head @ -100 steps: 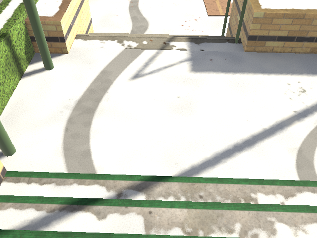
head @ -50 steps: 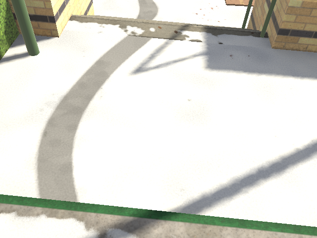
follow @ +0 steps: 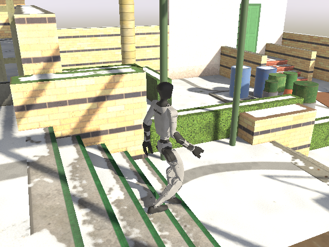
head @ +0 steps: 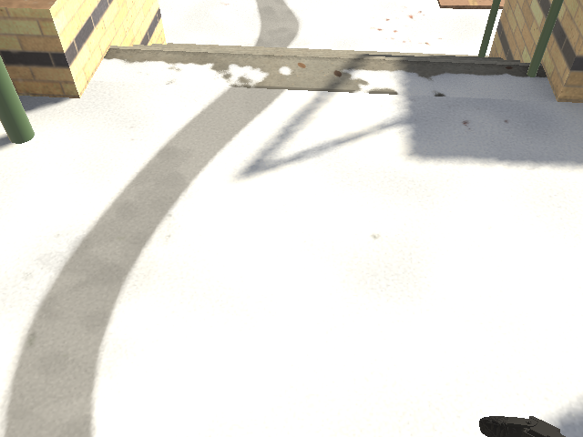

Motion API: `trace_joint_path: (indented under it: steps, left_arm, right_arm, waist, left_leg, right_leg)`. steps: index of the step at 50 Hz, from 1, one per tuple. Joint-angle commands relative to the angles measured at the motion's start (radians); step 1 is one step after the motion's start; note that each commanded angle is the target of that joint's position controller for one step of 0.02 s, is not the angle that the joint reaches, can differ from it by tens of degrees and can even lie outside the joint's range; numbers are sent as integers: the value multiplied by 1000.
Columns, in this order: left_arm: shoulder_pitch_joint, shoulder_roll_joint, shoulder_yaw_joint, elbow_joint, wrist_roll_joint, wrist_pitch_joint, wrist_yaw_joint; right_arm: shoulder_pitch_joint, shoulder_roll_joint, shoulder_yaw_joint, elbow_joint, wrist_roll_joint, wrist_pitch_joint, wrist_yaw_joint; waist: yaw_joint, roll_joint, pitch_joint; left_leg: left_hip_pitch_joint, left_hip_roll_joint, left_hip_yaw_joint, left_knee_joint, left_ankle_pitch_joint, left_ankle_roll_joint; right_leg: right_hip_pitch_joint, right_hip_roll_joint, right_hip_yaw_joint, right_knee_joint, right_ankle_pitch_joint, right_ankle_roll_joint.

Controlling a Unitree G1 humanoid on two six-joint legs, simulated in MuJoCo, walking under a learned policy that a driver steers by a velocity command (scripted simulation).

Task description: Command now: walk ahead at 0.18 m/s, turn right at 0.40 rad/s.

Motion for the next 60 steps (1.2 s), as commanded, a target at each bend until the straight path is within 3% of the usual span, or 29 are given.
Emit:
trace_joint_path:
  steps: [1,2,3,4,5,6,7,8,9,11,12,14,15,16,17,18,20,22,23,24,25,26,28,31,33,36,41,46,60]
  left_arm:
    - [150,7,0,0,-3,1,-38]
    - [206,67,-3,-50,-43,-19,-55]
    - [131,92,-2,-70,-46,-25,-60]
    - [8,105,2,-103,-31,-13,-49]
    - [-73,59,-13,-165,-32,12,-30]
    - [-136,68,-10,-190,-21,47,-6]
    - [-186,85,-3,-216,-7,73,13]
    - [-179,131,22,-212,-15,79,21]
    - [-191,118,25,-214,-6,78,27]
    - [-201,61,15,-232,0,66,23]
    - [-249,39,7,-267,9,68,16]
    - [-322,-11,-13,-314,30,71,-6]
    - [-318,-28,-24,-318,34,72,-22]
    - [-312,-29,-27,-302,27,73,-38]
    - [-301,-18,-25,-276,17,73,-55]
    - [-287,-22,-24,-266,9,75,-69]
    - [-293,9,-14,-239,9,75,-88]
    - [-258,50,-2,-215,32,60,-89]
    - [-223,135,14,-210,42,54,-84]
    - [-290,133,13,-191,34,57,-86]
    - [-343,115,19,-210,21,52,-91]
    - [-360,77,9,-207,20,45,-95]
    - [-367,57,2,-191,17,35,-100]
    - [-334,42,0,-159,19,26,-96]
    - [-320,54,7,-137,11,23,-84]
    - [-298,59,12,-110,9,23,-75]
    - [-284,67,17,-73,7,26,-70]
    - [-280,73,18,-45,7,30,-68]
    - [-282,80,19,19,2,48,-57]
  right_arm:
    - [500,-153,-41,126,-32,-2,-3]
    - [490,-191,-44,135,5,13,1]
    - [441,-146,-29,122,9,31,-4]
    - [361,-126,-14,88,-10,37,-7]
    - [261,-155,-10,94,-16,43,-12]
    - [160,-132,8,69,-29,57,-24]
    - [123,-134,16,55,-46,63,-33]
    - [140,-136,16,51,-54,62,-38]
    - [157,-117,26,58,-51,62,-44]
    - [248,-94,42,91,-42,54,-65]
    - [268,-81,50,98,-29,61,-94]
    - [307,-40,68,117,-23,77,-127]
    - [276,-24,72,116,-12,92,-130]
    - [248,-23,69,113,-7,101,-124]
    - [262,-56,56,128,-13,101,-105]
    - [287,-86,47,144,-9,98,-88]
    - [281,-58,52,145,4,104,-69]
    - [354,-55,52,176,7,98,-66]
    - [389,-53,49,172,3,88,-67]
    - [477,-23,45,173,8,90,-70]
    - [396,-79,33,173,8,107,-85]
    - [369,-89,20,183,5,122,-94]
    - [396,-37,22,208,-12,146,-101]
    - [413,-23,17,238,-8,138,-97]
    - [406,-28,12,245,-8,124,-97]
    - [405,-27,9,262,-4,116,-97]
    - [408,-33,4,280,1,112,-102]
    - [412,-44,-2,295,8,112,-105]
    - [407,-30,0,309,6,110,-103]
  waist:
    - [-185,164,-196]
    - [-163,268,-356]
    - [-176,194,-369]
    - [-185,24,-305]
    - [-118,-10,-257]
    - [-76,-65,-153]
    - [-72,-56,-73]
    - [-76,-55,0]
    - [-83,-17,32]
    - [-94,23,6]
    - [-96,-1,36]
    - [-97,5,-17]
    - [-80,12,-51]
    - [-78,46,-66]
    - [-87,80,-85]
    - [-86,117,-58]
    - [-96,84,71]
    - [-93,40,120]
    - [-131,-79,100]
    - [-226,-222,74]
    - [-174,-244,126]
    - [-169,-216,146]
    - [-184,-205,138]
    - [-175,-179,106]
    - [-168,-186,76]
    - [-153,-141,44]
    - [-149,-101,44]
    - [-146,-68,60]
    - [-144,-81,85]
  left_leg:
    - [885,239,-35,374,824,88]
    - [1010,392,-196,483,779,219]
    - [913,408,-210,427,563,258]
    - [731,389,-197,338,310,279]
    - [536,446,-301,228,45,355]
    - [284,437,-323,119,-107,367]
    - [136,402,-288,72,-156,344]
    - [43,316,-210,85,-305,289]
    - [14,262,-149,97,-305,257]
    - [66,234,-121,127,-219,243]
    - [53,201,-62,148,-257,249]
    - [129,176,-35,164,-279,232]
    - [124,138,8,131,-392,207]
    - [64,108,47,100,-496,185]
    - [-28,119,43,66,-537,193]
    - [-93,153,17,16,-655,199]
    - [-112,139,-12,20,-856,170]
    - [-98,98,-32,89,-830,102]
    - [-115,39,8,199,-845,42]
    - [-47,14,35,135,-828,15]
    - [47,-10,76,161,-841,-19]
    - [87,-14,92,187,-832,-29]
    - [165,-9,103,193,-817,-35]
    - [182,9,94,163,-775,-30]
    - [170,14,96,141,-757,-33]
    - [170,19,101,126,-737,-39]
    - [177,21,110,114,-705,-41]
    - [175,21,117,109,-678,-36]
    - [185,17,125,90,-650,-24]
  right_leg:
    - [-575,47,91,655,-148,22]
    - [-746,-6,166,903,-147,73]
    - [-786,-56,173,929,-84,97]
    - [-763,-77,146,904,39,103]
    - [-725,-127,99,885,140,115]
    - [-635,-136,79,860,197,124]
    - [-587,-115,60,885,236,122]
    - [-591,-99,89,778,412,107]
    - [-607,-75,86,749,479,99]
    - [-655,-57,107,760,550,90]
    - [-660,-46,134,583,663,98]
    - [-625,-79,124,290,753,117]
    - [-480,-117,89,-2,777,113]
    - [-294,-142,25,-240,792,105]
    - [-87,-125,-52,-248,769,114]
    - [26,-123,-85,-255,677,105]
    - [92,-129,-89,-512,659,59]
    - [158,-159,-31,-683,744,23]
    - [229,-270,85,-689,1090,-14]
    - [120,-276,74,-687,930,-83]
    - [-45,-238,108,-774,619,-91]
    - [-107,-233,125,-834,486,-83]
    - [-148,-230,137,-887,399,-65]
    - [-79,-219,126,-880,503,-53]
    - [-10,-213,115,-869,640,-58]
    - [59,-209,98,-844,773,-67]
    - [92,-190,65,-825,889,-75]
    - [101,-173,37,-804,944,-73]
    - [102,-154,7,-791,911,-52]
Keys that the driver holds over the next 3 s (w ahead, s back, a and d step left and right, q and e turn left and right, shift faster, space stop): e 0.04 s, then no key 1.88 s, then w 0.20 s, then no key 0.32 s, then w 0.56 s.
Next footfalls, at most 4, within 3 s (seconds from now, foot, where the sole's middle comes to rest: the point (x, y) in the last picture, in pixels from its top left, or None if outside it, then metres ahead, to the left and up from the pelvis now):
0.44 right None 0.14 -0.15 -0.82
2.74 left None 0.51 0.13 -0.98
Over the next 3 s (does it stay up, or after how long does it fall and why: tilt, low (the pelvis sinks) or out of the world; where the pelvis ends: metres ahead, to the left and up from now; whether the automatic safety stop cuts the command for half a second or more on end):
stays up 0.51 0.05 -0.21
